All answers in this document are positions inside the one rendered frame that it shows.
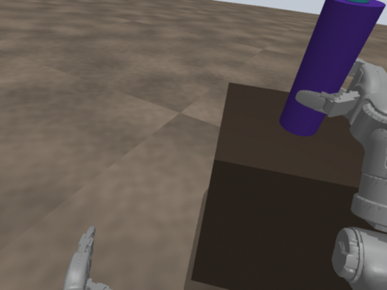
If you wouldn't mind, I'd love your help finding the bottle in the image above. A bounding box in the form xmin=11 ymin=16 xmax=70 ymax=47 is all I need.
xmin=279 ymin=0 xmax=386 ymax=137

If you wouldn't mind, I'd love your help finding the right robot hand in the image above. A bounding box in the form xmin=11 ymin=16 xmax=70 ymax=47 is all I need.
xmin=295 ymin=58 xmax=387 ymax=119

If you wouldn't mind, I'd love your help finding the left robot hand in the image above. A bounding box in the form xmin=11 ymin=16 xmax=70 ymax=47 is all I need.
xmin=63 ymin=225 xmax=112 ymax=290

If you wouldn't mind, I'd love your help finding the right robot arm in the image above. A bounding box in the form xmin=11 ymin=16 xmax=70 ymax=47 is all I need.
xmin=332 ymin=92 xmax=387 ymax=290

